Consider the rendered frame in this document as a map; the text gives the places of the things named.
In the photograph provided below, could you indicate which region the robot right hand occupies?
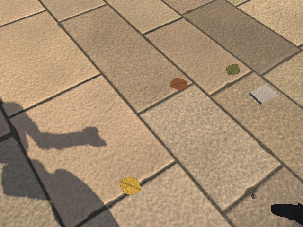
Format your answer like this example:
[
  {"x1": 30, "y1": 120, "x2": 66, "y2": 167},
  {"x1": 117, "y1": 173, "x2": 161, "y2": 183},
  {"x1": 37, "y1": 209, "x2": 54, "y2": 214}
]
[{"x1": 271, "y1": 203, "x2": 303, "y2": 225}]

